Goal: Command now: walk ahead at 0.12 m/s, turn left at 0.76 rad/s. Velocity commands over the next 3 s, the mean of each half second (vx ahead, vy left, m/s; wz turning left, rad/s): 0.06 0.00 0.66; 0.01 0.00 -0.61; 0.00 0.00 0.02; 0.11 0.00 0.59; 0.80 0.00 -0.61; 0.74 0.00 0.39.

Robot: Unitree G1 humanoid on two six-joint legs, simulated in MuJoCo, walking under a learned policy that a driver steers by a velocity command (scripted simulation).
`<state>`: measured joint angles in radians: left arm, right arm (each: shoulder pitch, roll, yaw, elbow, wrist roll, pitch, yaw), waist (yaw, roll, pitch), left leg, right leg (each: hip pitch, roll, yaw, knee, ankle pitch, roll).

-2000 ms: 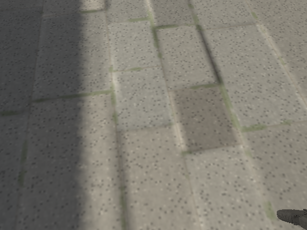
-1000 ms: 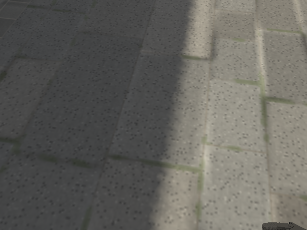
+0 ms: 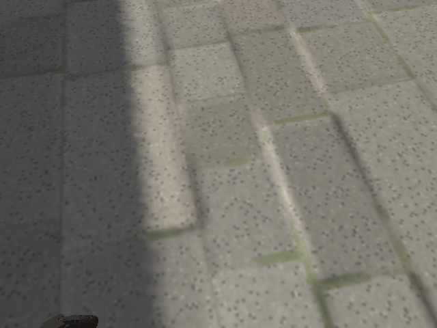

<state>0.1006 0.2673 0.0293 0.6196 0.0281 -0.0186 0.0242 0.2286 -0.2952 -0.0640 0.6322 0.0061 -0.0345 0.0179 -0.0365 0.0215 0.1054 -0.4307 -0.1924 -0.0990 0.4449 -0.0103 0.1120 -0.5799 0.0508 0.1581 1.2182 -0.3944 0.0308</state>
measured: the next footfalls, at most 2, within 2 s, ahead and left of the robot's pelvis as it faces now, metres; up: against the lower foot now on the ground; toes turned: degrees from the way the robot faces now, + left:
right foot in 0.36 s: +0.26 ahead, -0.13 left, +0.00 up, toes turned +31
left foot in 0.78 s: +0.13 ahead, +0.05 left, +0.00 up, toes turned +0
